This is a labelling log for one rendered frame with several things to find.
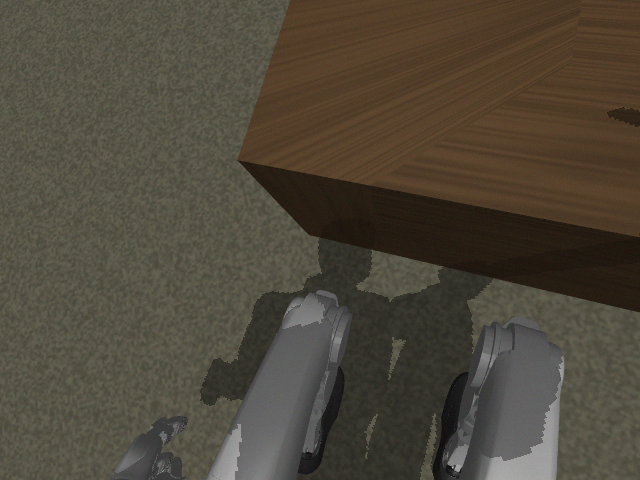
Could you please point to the left robot foot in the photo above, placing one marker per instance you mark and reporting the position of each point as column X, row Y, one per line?
column 310, row 461

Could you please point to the right robot foot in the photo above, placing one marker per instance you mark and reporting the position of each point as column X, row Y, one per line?
column 449, row 419

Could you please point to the left robot hand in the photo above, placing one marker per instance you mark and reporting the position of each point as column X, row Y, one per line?
column 143, row 461

